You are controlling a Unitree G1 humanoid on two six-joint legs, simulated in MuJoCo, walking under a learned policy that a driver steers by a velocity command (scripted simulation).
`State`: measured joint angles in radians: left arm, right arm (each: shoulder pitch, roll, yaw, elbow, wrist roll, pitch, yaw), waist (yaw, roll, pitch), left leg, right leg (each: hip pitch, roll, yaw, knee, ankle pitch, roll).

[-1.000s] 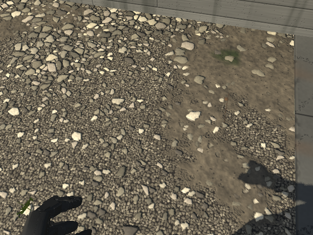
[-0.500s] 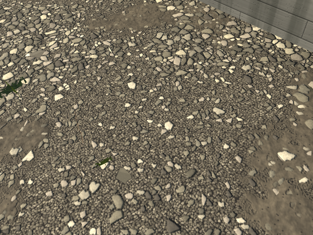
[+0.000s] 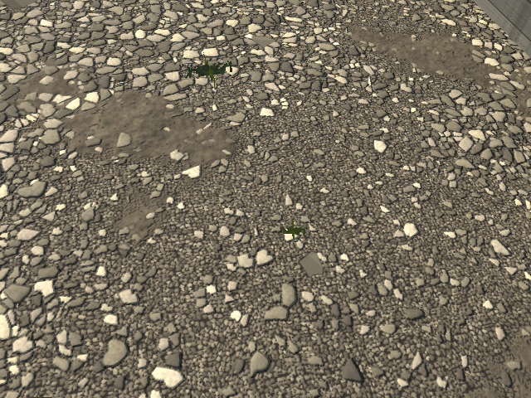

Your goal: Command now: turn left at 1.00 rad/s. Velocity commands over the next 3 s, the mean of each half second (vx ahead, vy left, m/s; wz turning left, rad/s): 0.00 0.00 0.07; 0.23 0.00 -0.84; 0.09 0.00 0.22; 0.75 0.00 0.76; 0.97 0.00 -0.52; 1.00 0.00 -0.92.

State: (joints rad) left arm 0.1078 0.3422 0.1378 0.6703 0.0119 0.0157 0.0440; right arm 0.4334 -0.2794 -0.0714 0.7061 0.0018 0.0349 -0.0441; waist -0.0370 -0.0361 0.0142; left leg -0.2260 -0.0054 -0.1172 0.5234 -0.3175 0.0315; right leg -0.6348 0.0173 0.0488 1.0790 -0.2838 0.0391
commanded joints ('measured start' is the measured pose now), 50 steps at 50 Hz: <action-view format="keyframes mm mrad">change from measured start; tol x32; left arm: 1 -93 36 -1 -91 0 -25 -4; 50 192 140 8 -106 -28 12 -91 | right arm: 1 -132 -158 -33 -116 13 -25 -12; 50 -194 -211 -41 -46 49 -71 21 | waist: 1 47 173 -22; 18 47 -195 -70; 50 154 120 -159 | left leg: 1 36 168 -268 -187 213 142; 11 45 181 -254 -53 467 152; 20 -322 -81 -30 511 -330 -101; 28 324 -47 71 -205 87 -29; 31 291 442 -597 -369 -472 149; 37 154 213 56 -315 338 85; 50 89 207 323 342 916 3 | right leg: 1 -65 20 39 41 66 26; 10 236 -32 -34 -377 -37 18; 15 448 -198 243 -630 678 -198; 23 519 -183 413 -728 334 -230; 26 316 -117 429 -819 -263 -206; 32 -318 -45 169 -29 -96 -46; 45 -61 -93 -136 -278 162 24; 50 546 61 -154 -609 233 -148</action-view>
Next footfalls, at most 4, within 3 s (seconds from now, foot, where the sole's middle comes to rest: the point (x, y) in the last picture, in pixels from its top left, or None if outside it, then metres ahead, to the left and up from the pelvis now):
0.26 right None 0.08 -0.13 -0.78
0.58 left None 0.05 0.11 -0.78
1.00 right None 0.19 -0.19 -0.78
1.50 left None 0.27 0.04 -0.78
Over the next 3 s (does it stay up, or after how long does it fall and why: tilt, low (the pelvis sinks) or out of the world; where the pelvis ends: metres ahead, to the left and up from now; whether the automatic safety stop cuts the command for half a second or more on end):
stays up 1.42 -0.24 -0.01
